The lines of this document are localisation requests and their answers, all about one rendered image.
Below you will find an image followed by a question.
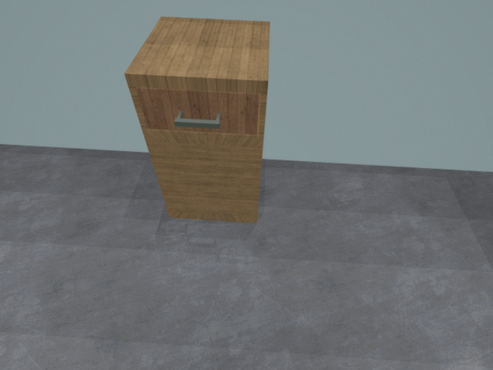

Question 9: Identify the cabinet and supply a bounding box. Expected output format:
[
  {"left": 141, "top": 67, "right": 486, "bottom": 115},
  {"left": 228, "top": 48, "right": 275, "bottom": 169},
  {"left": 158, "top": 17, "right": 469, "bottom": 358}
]
[{"left": 124, "top": 17, "right": 270, "bottom": 223}]

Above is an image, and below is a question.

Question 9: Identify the drawer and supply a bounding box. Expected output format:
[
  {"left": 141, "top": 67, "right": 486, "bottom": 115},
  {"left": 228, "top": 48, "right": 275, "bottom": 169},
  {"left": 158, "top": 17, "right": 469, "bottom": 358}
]
[{"left": 137, "top": 87, "right": 260, "bottom": 135}]

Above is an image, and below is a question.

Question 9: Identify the handle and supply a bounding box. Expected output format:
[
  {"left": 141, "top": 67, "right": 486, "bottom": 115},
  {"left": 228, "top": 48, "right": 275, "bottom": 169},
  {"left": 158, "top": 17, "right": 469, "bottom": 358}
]
[{"left": 174, "top": 111, "right": 221, "bottom": 129}]

